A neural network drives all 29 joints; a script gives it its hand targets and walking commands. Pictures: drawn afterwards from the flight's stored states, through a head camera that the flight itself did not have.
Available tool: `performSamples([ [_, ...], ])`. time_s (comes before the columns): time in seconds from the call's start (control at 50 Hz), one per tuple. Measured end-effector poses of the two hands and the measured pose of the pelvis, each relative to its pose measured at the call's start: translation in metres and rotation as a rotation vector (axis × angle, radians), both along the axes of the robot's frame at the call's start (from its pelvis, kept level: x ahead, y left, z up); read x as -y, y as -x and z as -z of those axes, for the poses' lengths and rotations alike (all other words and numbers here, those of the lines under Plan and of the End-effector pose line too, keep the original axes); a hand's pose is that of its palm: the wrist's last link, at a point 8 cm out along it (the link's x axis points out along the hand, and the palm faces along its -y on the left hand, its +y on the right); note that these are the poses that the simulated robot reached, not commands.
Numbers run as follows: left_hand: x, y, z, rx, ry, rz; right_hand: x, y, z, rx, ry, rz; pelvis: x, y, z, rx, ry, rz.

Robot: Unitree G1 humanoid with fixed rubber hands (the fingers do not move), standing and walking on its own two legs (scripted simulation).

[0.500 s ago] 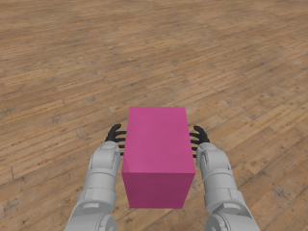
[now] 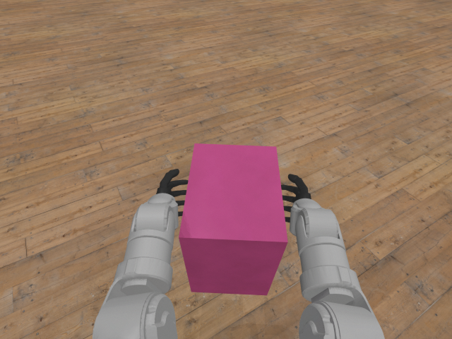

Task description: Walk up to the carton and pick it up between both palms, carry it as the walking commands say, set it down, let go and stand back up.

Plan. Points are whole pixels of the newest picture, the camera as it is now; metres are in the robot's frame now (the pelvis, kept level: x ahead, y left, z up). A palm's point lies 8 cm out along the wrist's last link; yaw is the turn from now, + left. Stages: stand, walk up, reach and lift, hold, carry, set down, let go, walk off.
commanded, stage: reach and lift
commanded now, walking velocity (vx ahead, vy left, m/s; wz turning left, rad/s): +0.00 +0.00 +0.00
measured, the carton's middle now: (232, 222) +0.36 -0.01 -0.01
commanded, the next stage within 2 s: hold in 0.76 s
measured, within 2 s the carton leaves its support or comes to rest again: neither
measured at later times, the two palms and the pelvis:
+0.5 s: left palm (158, 221) +0.31 +0.13 +0.05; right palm (296, 209) +0.33 -0.13 +0.07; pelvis +0.01 -0.01 +0.01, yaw +0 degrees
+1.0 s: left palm (166, 218) +0.31 +0.12 +0.06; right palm (307, 217) +0.31 -0.14 +0.07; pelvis +0.00 -0.01 +0.01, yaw +0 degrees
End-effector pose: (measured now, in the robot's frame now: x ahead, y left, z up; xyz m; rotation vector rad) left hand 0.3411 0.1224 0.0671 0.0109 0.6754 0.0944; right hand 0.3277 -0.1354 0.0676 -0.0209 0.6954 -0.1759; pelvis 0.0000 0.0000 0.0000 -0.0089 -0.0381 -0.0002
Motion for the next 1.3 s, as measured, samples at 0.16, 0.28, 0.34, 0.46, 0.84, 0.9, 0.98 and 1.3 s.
performSamples([
  [0.16,-0.007,0.002,0.008,-0.010,-0.023,-0.020,-0.007,-0.017,-0.003,-0.009,0.029,-0.058,0.004,-0.015,-0.005,-0.010,-0.008,0.000],
  [0.28,-0.010,0.015,0.016,-0.035,-0.041,-0.036,-0.011,-0.017,-0.001,-0.034,0.049,-0.103,0.007,-0.021,-0.008,-0.005,-0.012,0.000],
  [0.34,-0.010,0.019,0.017,-0.045,-0.046,-0.040,-0.011,-0.014,0.002,-0.042,0.050,-0.114,0.008,-0.021,-0.008,-0.002,-0.013,0.001],
  [0.46,-0.010,0.026,0.014,-0.037,-0.045,-0.042,-0.011,-0.005,0.002,-0.031,0.056,-0.119,0.009,-0.015,-0.008,0.007,-0.013,0.001],
  [0.84,0.007,0.036,0.004,-0.027,-0.044,0.006,0.007,0.023,-0.001,-0.014,0.004,-0.036,0.010,0.009,-0.006,0.040,-0.015,0.001],
  [0.9,0.007,0.034,0.003,-0.019,-0.043,0.006,0.007,0.022,-0.002,-0.006,0.005,-0.035,0.010,0.008,-0.007,0.040,-0.015,0.001],
  [0.98,0.006,0.031,0.002,-0.017,-0.042,0.004,0.006,0.019,-0.001,-0.004,0.006,-0.037,0.010,0.006,-0.007,0.036,-0.015,0.001],
  [1.3,-0.007,0.047,0.014,-0.046,-0.046,-0.038,-0.008,0.017,0.002,-0.029,0.043,-0.106,0.009,-0.001,-0.007,0.029,-0.014,0.000],
])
